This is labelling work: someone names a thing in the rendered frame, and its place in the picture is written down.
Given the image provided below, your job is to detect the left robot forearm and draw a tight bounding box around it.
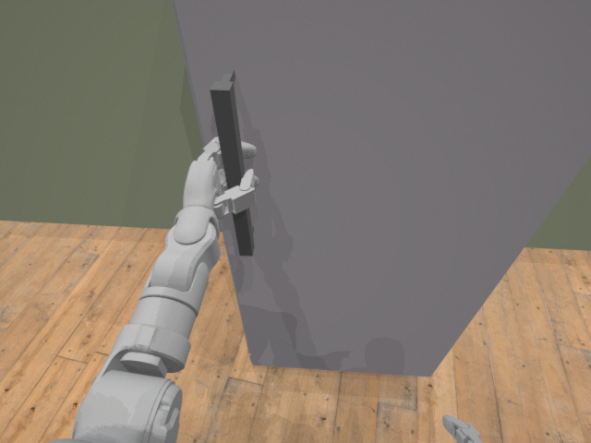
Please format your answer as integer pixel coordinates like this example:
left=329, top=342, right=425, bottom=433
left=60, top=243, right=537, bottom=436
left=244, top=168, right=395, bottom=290
left=72, top=206, right=221, bottom=439

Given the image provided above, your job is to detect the handle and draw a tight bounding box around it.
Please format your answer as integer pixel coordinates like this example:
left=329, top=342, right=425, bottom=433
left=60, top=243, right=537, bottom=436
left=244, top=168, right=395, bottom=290
left=210, top=70, right=254, bottom=257

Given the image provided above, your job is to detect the right robot hand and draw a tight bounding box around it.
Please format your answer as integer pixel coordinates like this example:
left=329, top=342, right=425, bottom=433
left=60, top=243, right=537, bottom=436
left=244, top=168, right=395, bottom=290
left=442, top=414, right=483, bottom=443

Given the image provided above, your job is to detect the fridge door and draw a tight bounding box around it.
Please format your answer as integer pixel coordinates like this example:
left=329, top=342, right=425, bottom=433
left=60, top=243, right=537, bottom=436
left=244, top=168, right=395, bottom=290
left=175, top=0, right=591, bottom=377

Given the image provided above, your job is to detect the robot left upper arm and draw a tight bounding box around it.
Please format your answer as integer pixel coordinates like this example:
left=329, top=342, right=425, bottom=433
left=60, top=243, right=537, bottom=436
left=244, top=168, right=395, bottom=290
left=48, top=370, right=183, bottom=443

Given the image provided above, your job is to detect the left robot hand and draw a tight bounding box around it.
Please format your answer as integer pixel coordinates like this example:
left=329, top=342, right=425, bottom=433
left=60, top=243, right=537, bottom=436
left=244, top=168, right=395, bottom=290
left=183, top=137, right=259, bottom=222

